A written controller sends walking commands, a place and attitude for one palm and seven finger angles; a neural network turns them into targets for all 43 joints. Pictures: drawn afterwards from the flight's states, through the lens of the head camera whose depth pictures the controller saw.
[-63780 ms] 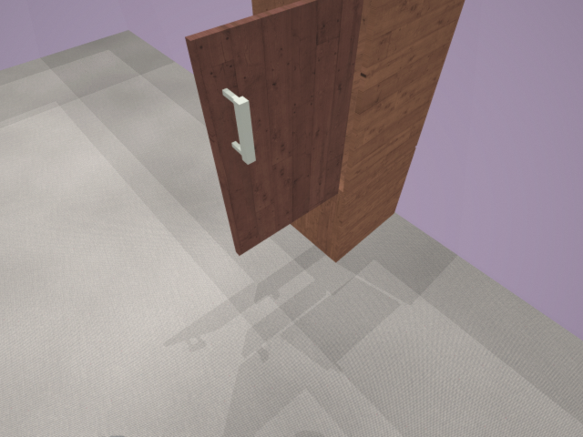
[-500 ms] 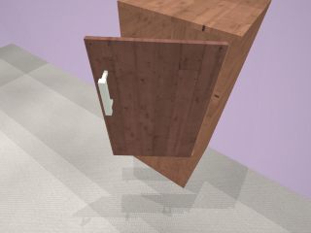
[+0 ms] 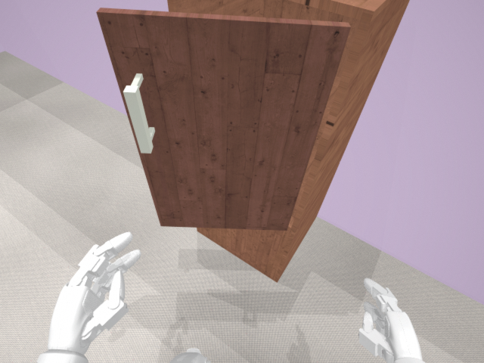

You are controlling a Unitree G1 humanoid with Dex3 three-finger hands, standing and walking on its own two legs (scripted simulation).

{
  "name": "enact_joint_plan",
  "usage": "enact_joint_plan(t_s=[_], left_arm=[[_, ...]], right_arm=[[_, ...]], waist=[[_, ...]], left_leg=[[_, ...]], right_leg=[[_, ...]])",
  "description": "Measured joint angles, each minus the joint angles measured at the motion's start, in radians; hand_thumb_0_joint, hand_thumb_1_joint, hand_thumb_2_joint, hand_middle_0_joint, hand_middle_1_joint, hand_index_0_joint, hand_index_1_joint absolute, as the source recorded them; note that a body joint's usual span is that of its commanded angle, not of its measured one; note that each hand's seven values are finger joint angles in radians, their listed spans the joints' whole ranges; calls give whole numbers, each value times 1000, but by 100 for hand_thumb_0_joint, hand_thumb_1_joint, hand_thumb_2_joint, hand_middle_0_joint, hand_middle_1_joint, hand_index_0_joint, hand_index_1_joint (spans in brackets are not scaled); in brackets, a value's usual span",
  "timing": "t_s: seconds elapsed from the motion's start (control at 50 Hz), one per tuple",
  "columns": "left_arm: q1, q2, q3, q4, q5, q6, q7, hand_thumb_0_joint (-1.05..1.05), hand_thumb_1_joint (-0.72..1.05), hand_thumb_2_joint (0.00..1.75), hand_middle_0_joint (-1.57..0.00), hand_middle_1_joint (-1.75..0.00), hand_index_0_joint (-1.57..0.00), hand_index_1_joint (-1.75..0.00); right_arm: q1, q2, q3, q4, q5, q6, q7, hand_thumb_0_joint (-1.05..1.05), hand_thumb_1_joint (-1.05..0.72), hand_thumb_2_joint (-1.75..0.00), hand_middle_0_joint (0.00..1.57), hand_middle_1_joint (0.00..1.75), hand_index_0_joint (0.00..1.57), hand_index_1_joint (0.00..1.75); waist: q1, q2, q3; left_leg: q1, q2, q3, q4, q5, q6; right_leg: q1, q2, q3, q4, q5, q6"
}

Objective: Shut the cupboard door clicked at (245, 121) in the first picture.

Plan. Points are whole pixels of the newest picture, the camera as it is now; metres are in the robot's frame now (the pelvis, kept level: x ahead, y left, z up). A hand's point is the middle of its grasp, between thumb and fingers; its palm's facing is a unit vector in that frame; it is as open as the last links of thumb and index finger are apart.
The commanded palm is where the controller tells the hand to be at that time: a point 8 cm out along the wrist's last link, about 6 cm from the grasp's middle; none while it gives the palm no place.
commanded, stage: raise the hand and make a fist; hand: left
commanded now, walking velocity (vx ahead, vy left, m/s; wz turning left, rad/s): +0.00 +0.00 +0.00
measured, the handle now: (142, 115) +0.50 +0.21 +0.14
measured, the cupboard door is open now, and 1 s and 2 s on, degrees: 33 33 33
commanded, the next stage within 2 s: bring the fist close to the handle in 1.58 s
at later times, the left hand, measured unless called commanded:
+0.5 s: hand (109, 286) +0.22 +0.20 +0.06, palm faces +0.08 -1.00 -0.04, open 4.2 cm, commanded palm +0.18 +0.24 +0.07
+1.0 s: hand (91, 261) +0.23 +0.21 +0.12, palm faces +0.05 -1.00 -0.03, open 3.0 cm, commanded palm +0.20 +0.26 +0.13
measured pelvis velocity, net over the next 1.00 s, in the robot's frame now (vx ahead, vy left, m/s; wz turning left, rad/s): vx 0.02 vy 0.02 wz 0.02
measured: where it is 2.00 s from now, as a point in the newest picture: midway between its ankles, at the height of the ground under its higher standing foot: outside the picture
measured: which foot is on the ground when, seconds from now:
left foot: down 0.00-1.00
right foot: down 0.00-1.00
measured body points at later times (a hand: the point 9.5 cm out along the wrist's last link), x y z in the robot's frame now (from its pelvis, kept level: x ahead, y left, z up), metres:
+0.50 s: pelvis +0.03 -0.01 +0.00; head +0.07 -0.02 +0.45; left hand +0.21 +0.25 +0.07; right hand +0.18 -0.23 -0.09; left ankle +0.06 +0.11 -0.68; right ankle +0.00 -0.10 -0.68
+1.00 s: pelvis +0.02 +0.02 +0.02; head +0.02 +0.02 +0.47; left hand +0.22 +0.26 +0.12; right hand +0.21 -0.19 -0.04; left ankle +0.06 +0.11 -0.68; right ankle +0.00 -0.10 -0.68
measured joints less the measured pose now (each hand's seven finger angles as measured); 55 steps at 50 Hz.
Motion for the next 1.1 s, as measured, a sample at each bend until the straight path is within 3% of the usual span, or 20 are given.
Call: enact_joint_plan(t_s=[0.06,0.12,0.18,0.22,0.28,0.36,0.4,0.44,0.48,0.54,0.6,0.64,0.74,0.88,1.04,1.1], left_arm=[[111,4,6,-31,-16,54,-36,0,91,90,-40,-51,-39,-51],[209,14,14,-116,-13,82,12,1,90,90,-45,-57,-45,-57],[237,31,19,-240,-19,29,49,2,90,90,-50,-63,-50,-63],[200,33,16,-304,-31,-15,39,2,90,91,-54,-67,-53,-67],[93,40,8,-339,-43,3,-20,2,90,91,-59,-73,-59,-73],[20,61,6,-304,-47,224,-83,1,90,91,-66,-81,-66,-81],[40,62,19,-288,-53,329,-71,1,90,90,-70,-85,-70,-85],[81,56,41,-295,-59,371,-30,1,90,90,-74,-89,-74,-89],[123,50,65,-320,-61,352,20,1,90,90,-78,-93,-77,-93],[161,43,82,-362,-62,255,65,1,90,90,-83,-99,-82,-99],[148,36,68,-369,-65,175,52,1,90,90,-88,-105,-88,-105],[126,32,41,-356,-64,166,30,1,90,91,-92,-109,-91,-109],[92,54,-21,-358,-24,247,32,1,90,90,-101,-119,-101,-119],[51,72,20,-418,-27,294,123,1,90,90,-115,-133,-114,-133],[-25,68,-18,-369,-3,437,96,1,90,90,-126,-145,-125,-145],[-43,84,-14,-372,3,454,103,1,90,90,-128,-147,-127,-147]], right_arm=[[-8,-23,-13,-67,4,9,-12,1,-91,-89,20,30,20,30],[-9,-40,-19,-98,2,5,-33,1,-91,-89,20,30,20,30],[-19,-42,-5,-87,-1,-8,-54,1,-91,-89,20,30,20,30],[-33,-35,13,-70,0,-14,-65,1,-91,-89,20,30,20,30],[-46,-7,43,-53,11,-1,-76,1,-91,-89,20,30,20,30],[-7,45,66,-58,35,63,-84,1,-91,-89,21,30,20,30],[30,60,69,-62,39,93,-88,1,-91,-89,21,30,20,30],[69,61,64,-64,36,108,-92,1,-90,-89,21,30,21,30],[106,51,53,-66,30,108,-93,1,-90,-89,21,30,20,30],[139,20,38,-62,23,90,-89,1,-90,-89,21,30,20,30],[137,-17,30,-49,22,71,-85,1,-91,-89,21,30,20,30],[124,-34,27,-43,27,61,-87,1,-91,-89,20,30,20,30],[94,-30,29,-60,35,52,-96,1,-91,-89,20,30,20,30],[74,6,72,-99,36,53,-86,1,-91,-89,20,30,20,30],[74,7,120,-97,39,53,-87,1,-90,-89,21,30,20,30],[77,8,126,-83,35,48,-90,1,-90,-89,21,30,20,30]], waist=[[33,-11,0],[67,7,-3],[95,34,-9],[101,56,-10],[92,85,-8],[60,94,-8],[41,87,-12],[32,81,-13],[31,77,-10],[36,73,-4],[39,75,4],[38,78,11],[33,75,13],[35,81,6],[50,92,30],[51,85,44]], left_leg=[[-83,8,-25,104,-48,-13],[-143,15,-63,179,-84,-22],[-186,19,-96,231,-107,-29],[-209,22,-111,257,-117,-33],[-226,28,-116,269,-120,-36],[-173,31,-85,198,-84,-31],[-122,28,-60,145,-86,-29],[-73,27,-41,95,-80,-26],[-39,25,-33,60,-72,-22],[-25,19,-34,43,-65,-15],[-45,13,-42,60,-65,-7],[-54,12,-47,70,-65,-2],[-23,12,-40,50,-55,8],[68,10,-37,-9,-35,13],[148,-2,-42,-85,2,19],[174,-2,-41,-112,15,16]], right_leg=[[-66,7,-25,88,-49,-13],[-99,16,-62,132,-82,-23],[-121,24,-93,159,-102,-30],[-135,30,-108,172,-110,-32],[-149,36,-111,178,-110,-33],[-119,36,-76,130,-89,-21],[-83,31,-51,88,-75,-10],[-44,30,-32,44,-59,-6],[-13,29,-24,9,-46,-5],[5,24,-25,-12,-38,-3],[-6,19,-34,-5,-39,2],[-10,18,-39,-2,-37,6],[22,19,-32,-31,-18,14],[117,20,-28,-103,13,20],[200,12,-33,-182,50,27],[224,12,-32,-205,61,24]])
